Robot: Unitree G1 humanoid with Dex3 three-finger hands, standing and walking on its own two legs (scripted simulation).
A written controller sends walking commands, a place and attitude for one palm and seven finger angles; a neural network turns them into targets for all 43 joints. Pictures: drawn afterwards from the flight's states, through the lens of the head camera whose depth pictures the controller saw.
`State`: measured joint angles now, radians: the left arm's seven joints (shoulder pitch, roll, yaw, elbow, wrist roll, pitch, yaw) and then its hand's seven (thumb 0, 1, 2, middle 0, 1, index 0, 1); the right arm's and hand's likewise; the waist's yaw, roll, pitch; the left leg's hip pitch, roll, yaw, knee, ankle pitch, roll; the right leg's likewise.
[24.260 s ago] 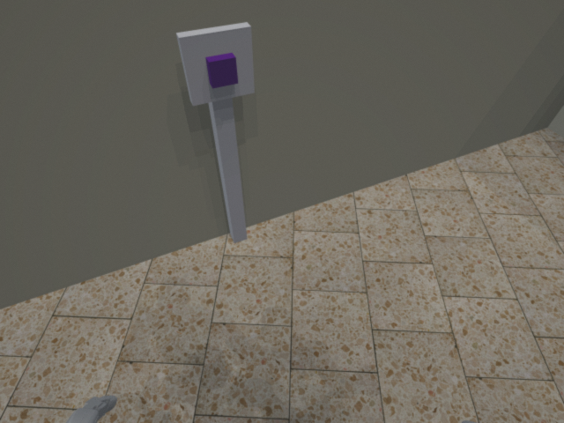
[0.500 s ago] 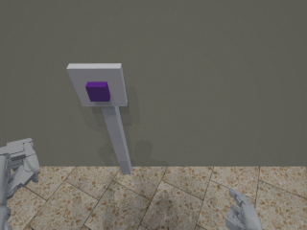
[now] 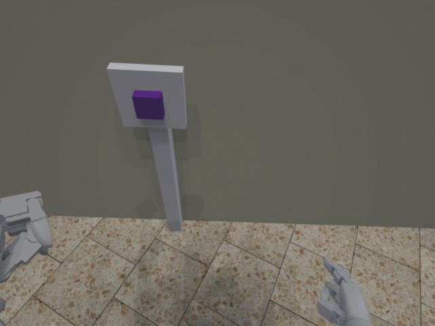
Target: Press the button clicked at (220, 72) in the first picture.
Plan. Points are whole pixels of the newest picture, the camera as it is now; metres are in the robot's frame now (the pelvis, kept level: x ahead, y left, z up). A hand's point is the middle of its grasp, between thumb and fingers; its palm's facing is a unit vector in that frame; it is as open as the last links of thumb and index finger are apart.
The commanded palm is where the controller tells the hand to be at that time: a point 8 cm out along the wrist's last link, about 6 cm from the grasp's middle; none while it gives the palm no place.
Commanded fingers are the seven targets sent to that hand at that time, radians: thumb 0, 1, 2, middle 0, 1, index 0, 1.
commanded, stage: step back with the hand held close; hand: left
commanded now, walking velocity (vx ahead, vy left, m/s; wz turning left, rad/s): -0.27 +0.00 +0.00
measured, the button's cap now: (149, 104) +0.61 +0.23 +0.05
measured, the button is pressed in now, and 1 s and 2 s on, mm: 0 0 0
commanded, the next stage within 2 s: stop stepping back and stand still in 0.72 s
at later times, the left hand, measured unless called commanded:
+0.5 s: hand out of the picture +0.12 +0.25 +0.17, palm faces +0.34 -0.84 -0.43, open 3.1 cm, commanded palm +0.06 +0.30 +0.19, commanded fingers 0.00 0.90 0.90 -1.30 -1.50 -1.30 -1.50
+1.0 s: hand out of the picture +0.01 +0.25 +0.19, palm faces +0.22 -0.87 -0.43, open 3.1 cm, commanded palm -0.03 +0.30 +0.19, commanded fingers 0.00 0.90 0.90 -1.30 -1.50 -1.30 -1.50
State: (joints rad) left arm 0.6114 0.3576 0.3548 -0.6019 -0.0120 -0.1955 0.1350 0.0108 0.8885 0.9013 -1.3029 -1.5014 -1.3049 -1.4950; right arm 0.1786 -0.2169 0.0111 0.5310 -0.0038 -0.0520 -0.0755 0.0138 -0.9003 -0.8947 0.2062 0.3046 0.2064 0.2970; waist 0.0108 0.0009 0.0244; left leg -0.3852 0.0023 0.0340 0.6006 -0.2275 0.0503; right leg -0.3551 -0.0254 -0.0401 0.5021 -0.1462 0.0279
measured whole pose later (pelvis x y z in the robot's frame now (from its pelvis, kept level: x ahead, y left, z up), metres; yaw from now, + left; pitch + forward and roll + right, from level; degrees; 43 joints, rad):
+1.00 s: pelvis -0.19 +0.03 +0.00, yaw -5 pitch +2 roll -3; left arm 0.67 0.50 0.38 -0.71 -0.08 -0.20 0.11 0.01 0.89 0.90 -1.30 -1.50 -1.31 -1.49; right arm 0.20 -0.17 0.04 0.63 -0.03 -0.08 -0.05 0.01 -0.90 -0.89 0.21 0.31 0.21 0.30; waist 0.00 -0.04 -0.08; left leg -0.56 0.00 0.01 0.76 -0.22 -0.02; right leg -0.11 0.04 -0.04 0.45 -0.36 -0.01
